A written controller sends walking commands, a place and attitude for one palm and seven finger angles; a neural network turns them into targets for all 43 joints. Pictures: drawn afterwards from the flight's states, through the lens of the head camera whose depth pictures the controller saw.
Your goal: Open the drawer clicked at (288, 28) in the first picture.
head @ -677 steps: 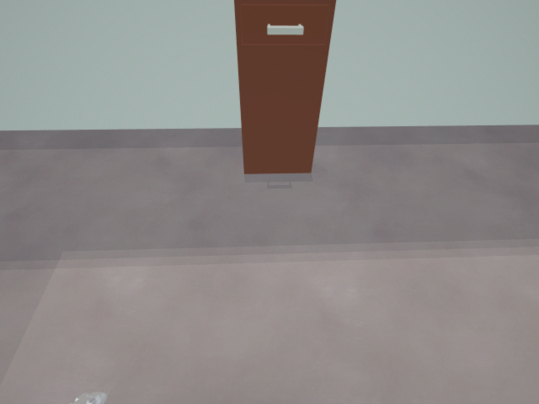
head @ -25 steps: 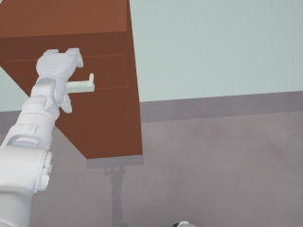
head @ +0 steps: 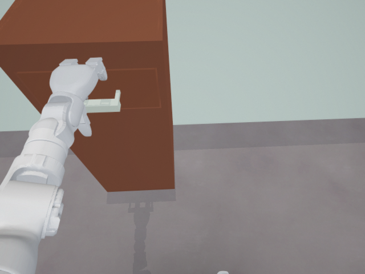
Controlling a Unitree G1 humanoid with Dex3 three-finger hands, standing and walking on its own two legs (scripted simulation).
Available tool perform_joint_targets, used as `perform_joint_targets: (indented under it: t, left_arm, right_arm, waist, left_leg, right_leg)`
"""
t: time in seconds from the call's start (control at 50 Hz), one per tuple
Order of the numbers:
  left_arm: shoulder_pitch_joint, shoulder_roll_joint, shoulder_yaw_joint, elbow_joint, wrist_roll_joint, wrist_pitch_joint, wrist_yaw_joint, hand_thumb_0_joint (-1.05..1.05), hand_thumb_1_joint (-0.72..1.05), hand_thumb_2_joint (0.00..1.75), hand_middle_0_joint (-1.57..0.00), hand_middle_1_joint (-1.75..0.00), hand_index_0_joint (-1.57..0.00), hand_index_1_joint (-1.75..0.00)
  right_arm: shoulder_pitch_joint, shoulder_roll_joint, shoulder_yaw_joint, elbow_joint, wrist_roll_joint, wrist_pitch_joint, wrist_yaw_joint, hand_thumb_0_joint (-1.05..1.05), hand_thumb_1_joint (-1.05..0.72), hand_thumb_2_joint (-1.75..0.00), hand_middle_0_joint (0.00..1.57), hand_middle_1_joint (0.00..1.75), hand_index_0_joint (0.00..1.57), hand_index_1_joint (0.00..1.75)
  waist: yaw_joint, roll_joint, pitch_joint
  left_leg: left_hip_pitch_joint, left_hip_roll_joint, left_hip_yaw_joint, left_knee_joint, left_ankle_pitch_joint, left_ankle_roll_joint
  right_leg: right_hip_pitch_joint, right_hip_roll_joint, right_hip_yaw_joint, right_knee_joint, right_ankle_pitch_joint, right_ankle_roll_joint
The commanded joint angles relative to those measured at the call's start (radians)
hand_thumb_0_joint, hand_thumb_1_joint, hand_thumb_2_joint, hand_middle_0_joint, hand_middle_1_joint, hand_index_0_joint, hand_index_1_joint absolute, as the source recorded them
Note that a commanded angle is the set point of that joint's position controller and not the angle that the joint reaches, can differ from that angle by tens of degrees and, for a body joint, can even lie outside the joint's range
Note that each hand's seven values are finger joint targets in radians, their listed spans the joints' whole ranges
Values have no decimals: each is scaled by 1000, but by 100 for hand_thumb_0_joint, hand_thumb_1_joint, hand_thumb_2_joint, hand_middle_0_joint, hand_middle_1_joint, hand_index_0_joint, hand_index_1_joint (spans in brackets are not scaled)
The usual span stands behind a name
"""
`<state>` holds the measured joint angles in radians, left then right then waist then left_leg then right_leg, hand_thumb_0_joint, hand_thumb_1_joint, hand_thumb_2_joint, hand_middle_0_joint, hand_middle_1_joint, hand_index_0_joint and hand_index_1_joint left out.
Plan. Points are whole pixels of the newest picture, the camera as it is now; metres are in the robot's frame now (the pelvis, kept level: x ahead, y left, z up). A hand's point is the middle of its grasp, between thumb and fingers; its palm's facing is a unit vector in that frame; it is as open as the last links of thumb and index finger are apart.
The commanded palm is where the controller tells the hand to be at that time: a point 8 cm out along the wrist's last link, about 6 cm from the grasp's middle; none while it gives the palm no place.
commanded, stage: move the hooked fingers above the handle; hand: left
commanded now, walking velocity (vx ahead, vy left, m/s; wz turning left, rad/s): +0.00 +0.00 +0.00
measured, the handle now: (93, 100) +0.54 +0.22 +0.03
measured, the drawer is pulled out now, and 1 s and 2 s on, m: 0.00 0.00 0.00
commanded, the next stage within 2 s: lower the fingers behind the handle in 0.22 s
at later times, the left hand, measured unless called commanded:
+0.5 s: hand (82, 104) +0.48 +0.22 +0.07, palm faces -0.07 +0.00 -1.00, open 13.8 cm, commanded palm +0.47 +0.22 +0.13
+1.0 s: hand (86, 114) +0.49 +0.23 +0.03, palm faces -0.09 -0.02 -1.00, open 13.8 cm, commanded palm +0.48 +0.23 +0.09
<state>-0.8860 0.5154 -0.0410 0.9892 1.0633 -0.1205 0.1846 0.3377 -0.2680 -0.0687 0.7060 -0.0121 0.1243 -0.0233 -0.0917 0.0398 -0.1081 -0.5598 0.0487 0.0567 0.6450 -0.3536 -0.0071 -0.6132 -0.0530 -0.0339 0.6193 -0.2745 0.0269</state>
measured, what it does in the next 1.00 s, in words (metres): stands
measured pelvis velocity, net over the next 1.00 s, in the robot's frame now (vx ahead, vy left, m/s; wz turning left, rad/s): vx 0.00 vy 0.01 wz -0.01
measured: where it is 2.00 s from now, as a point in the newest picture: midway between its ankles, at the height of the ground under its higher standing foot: outside the picture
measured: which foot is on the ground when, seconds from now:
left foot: down 0.00-1.00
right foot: down 0.00-1.00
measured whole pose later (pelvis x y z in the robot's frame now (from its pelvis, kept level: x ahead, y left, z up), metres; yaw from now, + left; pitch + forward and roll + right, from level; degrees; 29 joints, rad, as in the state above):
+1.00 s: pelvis +0.00 +0.01 -0.01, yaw +0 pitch +19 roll -1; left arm -0.87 0.54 -0.02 1.08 1.09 -0.14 0.23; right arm 0.36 -0.25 -0.06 0.72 -0.02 0.10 -0.02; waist -0.12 0.04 -0.11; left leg -0.67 0.05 0.06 0.73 -0.38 0.00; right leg -0.71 -0.05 -0.03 0.68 -0.29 0.03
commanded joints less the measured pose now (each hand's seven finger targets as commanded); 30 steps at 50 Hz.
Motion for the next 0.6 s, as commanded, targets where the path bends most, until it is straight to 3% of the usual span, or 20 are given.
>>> perform_joint_targets:
  t: [0.0, 0.04, 0.12, 0.16, 0.18, 0.22, 0.24, 0.26, 0.3, 0.36, 0.38, 0.44, 0.46, 0.58]
  left_arm:
    - [-465, 318, 108, -136, 10, 73, 52, 0, -50, 30, -30, -120, -30, -120]
    - [-468, 337, 118, -131, 14, 80, 46, 0, -50, 30, -30, -120, -30, -120]
    - [-435, 315, 98, -117, 7, 75, 21, 0, -50, 30, -30, -120, -30, -120]
    - [-454, 310, 89, -125, 1, 59, 12, 0, -50, 30, -30, -120, -30, -120]
    - [-435, 296, 81, -122, -1, 55, 8, 0, -50, 30, -30, -120, -30, -120]
    - [-465, 322, 92, -151, 4, 32, 5, 0, -50, 30, -30, -120, -30, -120]
    - [-462, 294, 77, -161, -1, 21, 2, 0, -50, 30, -30, -120, -30, -120]
    - [-482, 284, 67, -180, -4, 9, 3, 0, -50, 30, -30, -120, -30, -120]
    - [-449, 315, 101, -178, -3, -5, 8, 0, -50, 30, -30, -120, -30, -120]
    - [-453, 268, 63, -152, -8, -10, 20, 0, -50, 30, -30, -120, -30, -120]
    - [-442, 301, 92, -136, -3, -8, 27, 0, -50, 30, -30, -120, -30, -120]
    - [-468, 257, 56, -140, -2, -5, 40, 0, -50, 30, -30, -120, -30, -120]
    - [-480, 291, 78, -141, 2, -5, 46, 0, -50, 30, -30, -120, -30, -120]
    - [-483, 346, 117, -127, 16, -10, 63, 0, -50, 30, -30, -120, -30, -120]
  right_arm:
    - [109, -158, -40, -66, 9, -16, -6, 0, -90, -90, 20, 30, 20, 30]
    - [104, -161, -38, -71, 7, -13, -12, 0, -90, -90, 20, 30, 20, 30]
    - [98, -157, -33, -86, 13, -15, -20, 0, -90, -90, 20, 30, 20, 30]
    - [99, -157, -33, -90, 14, -16, -25, 0, -90, -90, 20, 30, 20, 30]
    - [97, -156, -34, -93, 14, -19, -27, 0, -90, -90, 20, 30, 20, 30]
    - [102, -157, -34, -91, 15, -23, -32, 0, -90, -90, 20, 30, 20, 30]
    - [103, -155, -38, -94, 13, -25, -33, 0, -90, -90, 20, 30, 20, 30]
    - [108, -154, -40, -89, 11, -29, -33, 0, -90, -90, 20, 30, 20, 30]
    - [115, -154, -44, -86, 10, -30, -33, 0, -90, -90, 20, 30, 20, 30]
    - [120, -155, -44, -71, 10, -34, -29, 0, -90, -90, 20, 30, 20, 30]
    - [124, -159, -45, -64, 10, -34, -29, 0, -90, -90, 20, 30, 20, 30]
    - [128, -159, -46, -60, 7, -37, -25, 0, -90, -90, 20, 30, 20, 30]
    - [133, -161, -48, -57, 8, -39, -25, 0, -90, -90, 20, 30, 20, 30]
    - [146, -164, -48, -51, 1, -41, -28, 0, -90, -90, 20, 30, 20, 30]
  waist:
    - [5, 1, -387]
    - [2, -28, -402]
    - [5, -39, -379]
    - [-6, -51, -372]
    - [-3, -44, -370]
    - [-6, -33, -370]
    - [-14, -49, -379]
    - [-18, -22, -392]
    - [-6, -24, -405]
    - [-23, -20, -362]
    - [-17, -27, -349]
    - [-31, -16, -369]
    - [-29, -8, -379]
    - [-24, 14, -425]
  left_leg:
    - [155, -61, -4, -54, 450, 36]
    - [150, -64, 2, -56, 437, 40]
    - [146, -63, 6, -71, 394, 41]
    - [144, -63, 7, -71, 376, 44]
    - [146, -65, 10, -72, 362, 45]
    - [144, -65, 7, -70, 351, 46]
    - [154, -66, 6, -64, 362, 48]
    - [169, -65, 6, -63, 360, 47]
    - [171, -67, 4, -57, 380, 47]
    - [149, -67, 4, -54, 342, 45]
    - [137, -66, 3, -54, 339, 44]
    - [142, -69, 2, -43, 351, 45]
    - [137, -68, 2, -41, 339, 45]
    - [116, -71, -1, -15, 368, 44]
  right_leg:
    - [272, 80, -15, -19, 364, -56]
    - [301, 78, -9, -26, 370, -53]
    - [299, 75, -9, -34, 345, -50]
    - [299, 74, -4, -40, 339, -47]
    - [296, 74, -1, -46, 329, -46]
    - [291, 73, 3, -44, 319, -47]
    - [293, 75, 4, -47, 327, -47]
    - [282, 72, 5, -46, 324, -45]
    - [289, 76, 5, -38, 338, -48]
    - [252, 75, 5, -46, 304, -46]
    - [246, 75, 3, -42, 301, -48]
    - [235, 77, 5, -40, 305, -50]
    - [236, 76, 8, -36, 298, -47]
    - [241, 77, 9, -7, 331, -49]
